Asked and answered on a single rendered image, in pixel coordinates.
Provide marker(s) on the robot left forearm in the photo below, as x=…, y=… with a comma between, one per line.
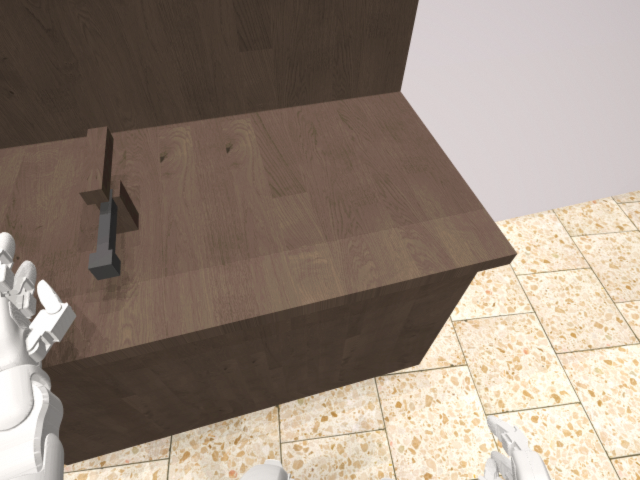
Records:
x=30, y=418

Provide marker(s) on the left robot shin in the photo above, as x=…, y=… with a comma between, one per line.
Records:
x=273, y=462

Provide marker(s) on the left robot hand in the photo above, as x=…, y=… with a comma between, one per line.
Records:
x=17, y=305

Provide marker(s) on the tap lever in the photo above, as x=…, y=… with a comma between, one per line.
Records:
x=104, y=263

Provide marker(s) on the right robot hand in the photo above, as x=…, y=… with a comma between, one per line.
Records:
x=525, y=464

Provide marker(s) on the counter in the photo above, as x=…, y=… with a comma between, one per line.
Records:
x=286, y=223

